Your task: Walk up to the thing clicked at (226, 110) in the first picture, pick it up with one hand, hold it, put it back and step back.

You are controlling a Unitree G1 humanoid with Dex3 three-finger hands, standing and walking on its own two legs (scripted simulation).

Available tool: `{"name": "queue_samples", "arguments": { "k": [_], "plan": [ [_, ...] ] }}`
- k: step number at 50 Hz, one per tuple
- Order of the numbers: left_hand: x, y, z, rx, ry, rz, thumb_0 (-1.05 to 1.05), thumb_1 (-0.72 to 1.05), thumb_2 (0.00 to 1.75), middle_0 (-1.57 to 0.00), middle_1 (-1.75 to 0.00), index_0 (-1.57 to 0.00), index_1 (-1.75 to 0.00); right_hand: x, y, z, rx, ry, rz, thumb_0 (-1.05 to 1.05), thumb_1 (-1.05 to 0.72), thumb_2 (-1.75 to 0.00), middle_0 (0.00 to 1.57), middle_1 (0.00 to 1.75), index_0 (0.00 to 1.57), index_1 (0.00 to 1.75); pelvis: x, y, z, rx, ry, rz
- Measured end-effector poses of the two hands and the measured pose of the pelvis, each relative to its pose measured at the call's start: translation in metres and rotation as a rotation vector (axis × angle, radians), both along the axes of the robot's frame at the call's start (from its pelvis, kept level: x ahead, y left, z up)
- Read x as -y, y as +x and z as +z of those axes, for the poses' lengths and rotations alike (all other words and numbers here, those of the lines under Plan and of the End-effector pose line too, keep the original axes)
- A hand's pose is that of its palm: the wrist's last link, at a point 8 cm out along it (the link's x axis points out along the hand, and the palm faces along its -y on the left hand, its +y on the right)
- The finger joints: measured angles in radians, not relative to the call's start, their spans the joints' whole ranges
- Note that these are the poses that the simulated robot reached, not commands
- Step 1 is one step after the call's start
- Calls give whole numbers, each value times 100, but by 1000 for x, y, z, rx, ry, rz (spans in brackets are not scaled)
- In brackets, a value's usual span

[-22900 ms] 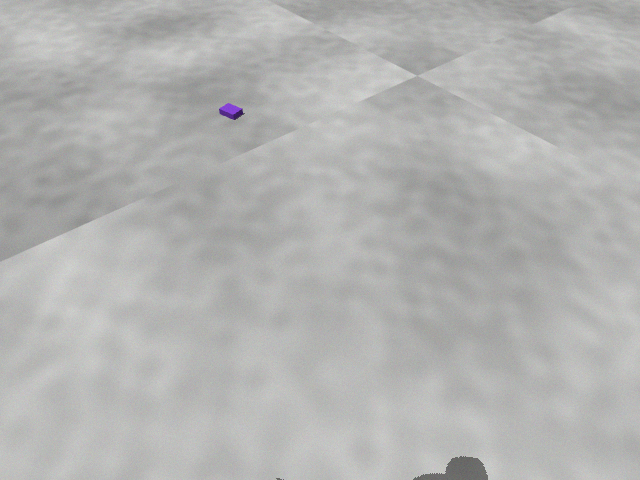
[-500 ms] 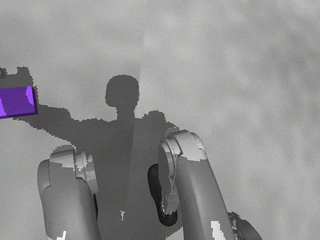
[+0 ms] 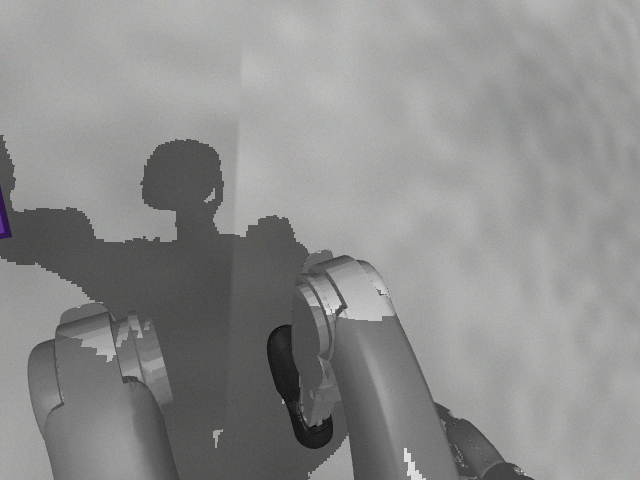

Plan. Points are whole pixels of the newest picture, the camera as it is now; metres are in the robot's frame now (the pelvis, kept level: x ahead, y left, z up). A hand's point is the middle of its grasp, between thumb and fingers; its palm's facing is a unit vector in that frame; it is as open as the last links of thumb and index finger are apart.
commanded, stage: rest palm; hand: left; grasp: from above
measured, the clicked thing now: out of the picture +0.45 +0.33 -0.29
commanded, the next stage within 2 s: close in 1.14 s
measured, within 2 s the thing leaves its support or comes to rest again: neither
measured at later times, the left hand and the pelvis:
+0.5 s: hand out of the picture +0.43 +0.33 -0.26, palm faces -0.49 -0.15 -0.86, open 13.8 cm; pelvis +0.01 +0.00 +0.00, yaw -2 degrees
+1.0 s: hand out of the picture +0.43 +0.32 -0.26, palm faces -0.46 -0.10 -0.88, open 13.7 cm; pelvis +0.00 +0.01 -0.01, yaw -3 degrees
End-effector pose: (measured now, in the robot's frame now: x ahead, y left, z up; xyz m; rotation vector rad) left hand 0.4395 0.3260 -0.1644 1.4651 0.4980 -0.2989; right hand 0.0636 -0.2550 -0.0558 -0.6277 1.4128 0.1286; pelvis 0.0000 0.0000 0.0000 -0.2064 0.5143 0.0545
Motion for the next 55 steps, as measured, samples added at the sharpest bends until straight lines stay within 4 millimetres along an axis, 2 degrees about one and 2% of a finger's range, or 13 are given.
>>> {"name": "queue_samples", "arguments": {
  "k": [10,16,27,36,46,55],
  "plan": [
    [5,10,-16,19,1,21,0,-42,91,-17,-92,-17,-92,0,-15,-2,-59,13,14,0,-91,-90,21,30,20,30,2,4,-5,8,-2,-19],
    [1,10,-24,1,0,50,0,-44,93,-16,-91,-16,-92,1,-7,2,-47,11,41,0,-91,-90,21,30,20,30,1,7,-5,12,-13,-23],
    [-10,-2,-37,-15,-28,61,0,-46,94,-16,-89,-15,-91,4,10,8,-49,-15,108,0,-91,-90,21,30,20,30,-1,7,-5,35,-28,-23],
    [-5,-3,-36,16,-33,-6,0,-46,94,-16,-90,-15,-92,-4,16,10,-34,-15,137,0,-91,-90,21,30,20,30,-5,6,-6,50,-45,-26],
    [6,-2,-39,34,-3,-17,0,-45,93,-15,-91,-15,-92,-11,15,8,-17,26,150,0,-91,-90,21,30,20,30,-8,3,-6,51,-52,-32],
    [3,-2,-46,8,4,54,0,-41,89,-18,-90,-18,-91,-8,10,10,-25,48,156,0,-91,-90,21,30,20,30,-5,3,-6,53,-43,-35]
  ]
}}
